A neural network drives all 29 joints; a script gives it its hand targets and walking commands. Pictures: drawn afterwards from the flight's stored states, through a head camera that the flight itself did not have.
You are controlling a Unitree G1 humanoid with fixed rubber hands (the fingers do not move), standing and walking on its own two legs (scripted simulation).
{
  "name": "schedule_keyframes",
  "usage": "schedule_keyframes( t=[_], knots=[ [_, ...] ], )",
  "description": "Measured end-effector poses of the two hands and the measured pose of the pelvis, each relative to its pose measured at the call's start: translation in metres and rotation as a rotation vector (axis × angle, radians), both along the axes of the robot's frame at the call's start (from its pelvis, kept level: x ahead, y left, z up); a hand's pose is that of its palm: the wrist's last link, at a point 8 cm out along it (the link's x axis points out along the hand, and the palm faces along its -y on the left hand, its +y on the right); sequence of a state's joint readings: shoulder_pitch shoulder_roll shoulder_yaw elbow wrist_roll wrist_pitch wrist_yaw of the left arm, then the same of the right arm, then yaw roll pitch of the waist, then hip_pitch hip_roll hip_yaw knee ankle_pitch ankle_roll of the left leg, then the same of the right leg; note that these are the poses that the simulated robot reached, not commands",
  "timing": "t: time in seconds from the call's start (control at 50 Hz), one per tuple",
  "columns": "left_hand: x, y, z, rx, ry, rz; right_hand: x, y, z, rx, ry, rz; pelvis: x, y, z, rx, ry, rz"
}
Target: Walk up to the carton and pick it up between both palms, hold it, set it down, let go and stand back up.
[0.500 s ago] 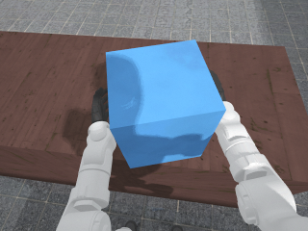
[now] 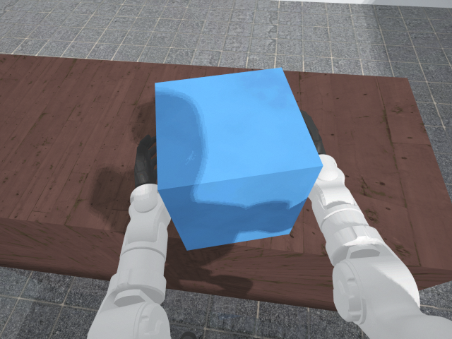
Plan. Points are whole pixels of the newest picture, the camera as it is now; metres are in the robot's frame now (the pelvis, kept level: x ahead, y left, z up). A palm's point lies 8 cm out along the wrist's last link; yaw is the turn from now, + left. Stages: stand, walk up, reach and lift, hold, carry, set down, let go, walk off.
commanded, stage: reach and lift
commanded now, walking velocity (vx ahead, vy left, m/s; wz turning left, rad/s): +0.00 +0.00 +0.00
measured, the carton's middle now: (229, 167) +0.40 +0.05 +0.04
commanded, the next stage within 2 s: none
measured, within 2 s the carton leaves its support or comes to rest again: leaves its support in 0.96 s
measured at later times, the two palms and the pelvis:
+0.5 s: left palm (148, 181) +0.36 +0.19 +0.04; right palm (312, 151) +0.44 -0.10 +0.06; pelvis +0.02 +0.01 +0.01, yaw +1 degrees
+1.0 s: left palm (136, 186) +0.34 +0.20 +0.05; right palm (302, 147) +0.44 -0.08 +0.07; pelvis +0.02 +0.00 +0.00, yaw +3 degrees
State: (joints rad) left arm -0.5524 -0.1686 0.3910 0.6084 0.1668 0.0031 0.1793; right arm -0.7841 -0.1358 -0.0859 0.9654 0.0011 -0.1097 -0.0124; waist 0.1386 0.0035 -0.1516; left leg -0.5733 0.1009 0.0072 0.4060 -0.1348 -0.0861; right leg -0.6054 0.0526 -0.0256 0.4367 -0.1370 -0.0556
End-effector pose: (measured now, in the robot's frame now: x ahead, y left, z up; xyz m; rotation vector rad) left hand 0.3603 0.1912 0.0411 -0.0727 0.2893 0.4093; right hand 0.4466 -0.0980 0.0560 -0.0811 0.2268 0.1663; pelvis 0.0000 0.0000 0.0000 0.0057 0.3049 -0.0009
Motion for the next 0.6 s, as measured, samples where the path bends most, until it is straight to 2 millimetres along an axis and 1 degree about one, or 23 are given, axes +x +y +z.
schedule_keyframes(
  t=[0.14,0.26,0.42,0.6],
  knots=[
    [-0.003,0.000,0.001,0.003,-0.021,-0.004,-0.003,0.000,0.005,-0.039,-0.032,0.010,0.007,0.002,0.004,-0.003,-0.040,0.015],
    [-0.002,0.000,0.000,-0.010,-0.025,-0.011,-0.004,0.000,0.005,-0.051,-0.030,0.003,0.012,0.004,0.006,-0.005,-0.062,0.016],
    [0.000,-0.001,-0.003,-0.020,-0.024,-0.012,-0.003,-0.001,0.002,-0.068,-0.017,0.003,0.018,0.008,0.007,-0.012,-0.047,0.017],
    [0.000,-0.001,-0.003,-0.019,-0.027,-0.011,-0.003,-0.001,0.002,-0.057,-0.015,-0.002,0.019,0.009,0.007,-0.016,-0.027,0.017]
  ],
)
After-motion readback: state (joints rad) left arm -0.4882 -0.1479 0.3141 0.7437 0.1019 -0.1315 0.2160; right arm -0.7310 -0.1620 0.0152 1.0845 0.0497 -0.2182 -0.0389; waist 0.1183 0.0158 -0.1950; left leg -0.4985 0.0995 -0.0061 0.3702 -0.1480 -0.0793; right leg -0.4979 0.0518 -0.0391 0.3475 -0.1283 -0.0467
